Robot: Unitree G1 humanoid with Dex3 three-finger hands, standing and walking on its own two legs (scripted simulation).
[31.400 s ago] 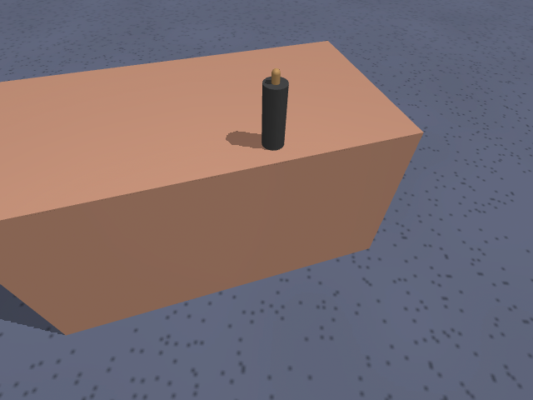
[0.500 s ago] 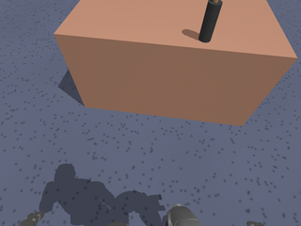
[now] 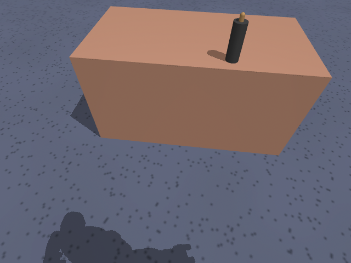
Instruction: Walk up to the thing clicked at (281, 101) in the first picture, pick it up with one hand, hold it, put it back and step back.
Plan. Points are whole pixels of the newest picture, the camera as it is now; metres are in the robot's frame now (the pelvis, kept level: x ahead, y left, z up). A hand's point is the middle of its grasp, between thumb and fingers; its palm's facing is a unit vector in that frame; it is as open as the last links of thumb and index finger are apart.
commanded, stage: step back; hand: right
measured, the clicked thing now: (237, 38) +1.05 -0.26 +0.00
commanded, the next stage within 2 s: stand in 0.54 s
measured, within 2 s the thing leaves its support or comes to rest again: neither
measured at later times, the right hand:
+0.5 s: hand out of the picture +0.12 -0.26 -0.15, palm faces +0.03 +0.94 -0.34, open 7.4 cm
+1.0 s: hand out of the picture +0.14 -0.26 -0.13, palm faces +0.03 +0.94 -0.33, open 7.4 cm
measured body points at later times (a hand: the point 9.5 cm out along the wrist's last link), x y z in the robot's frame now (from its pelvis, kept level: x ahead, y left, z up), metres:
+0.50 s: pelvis +0.06 +0.00 +0.00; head +0.07 +0.00 +0.45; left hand +0.17 +0.30 -0.12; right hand +0.12 -0.31 -0.13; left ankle +0.05 +0.11 -0.73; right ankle +0.04 -0.13 -0.73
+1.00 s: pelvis +0.04 -0.01 +0.02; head +0.05 -0.01 +0.47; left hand +0.15 +0.29 -0.11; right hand +0.14 -0.31 -0.11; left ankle +0.05 +0.11 -0.73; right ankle +0.04 -0.13 -0.73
